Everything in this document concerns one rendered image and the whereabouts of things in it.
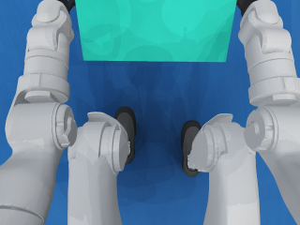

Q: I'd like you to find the right robot upper arm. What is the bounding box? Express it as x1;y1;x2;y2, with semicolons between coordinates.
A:
244;106;300;225

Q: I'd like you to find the right robot hand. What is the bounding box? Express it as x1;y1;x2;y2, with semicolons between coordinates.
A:
236;0;258;17

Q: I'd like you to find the carton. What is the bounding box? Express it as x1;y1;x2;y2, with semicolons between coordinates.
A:
75;0;237;63

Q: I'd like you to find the left robot forearm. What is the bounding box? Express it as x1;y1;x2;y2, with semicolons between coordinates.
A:
5;0;75;147

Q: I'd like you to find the right robot thigh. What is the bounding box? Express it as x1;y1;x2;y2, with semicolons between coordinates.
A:
197;122;261;225

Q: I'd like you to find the right robot forearm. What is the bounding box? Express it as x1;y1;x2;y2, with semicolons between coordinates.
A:
238;0;300;108

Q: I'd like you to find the left robot hand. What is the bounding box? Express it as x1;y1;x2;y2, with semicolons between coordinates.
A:
57;0;76;14

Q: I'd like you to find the left robot upper arm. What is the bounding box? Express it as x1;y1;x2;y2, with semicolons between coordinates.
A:
0;102;78;225

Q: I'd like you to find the right robot shin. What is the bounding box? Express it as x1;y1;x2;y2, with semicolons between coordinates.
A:
187;113;256;173

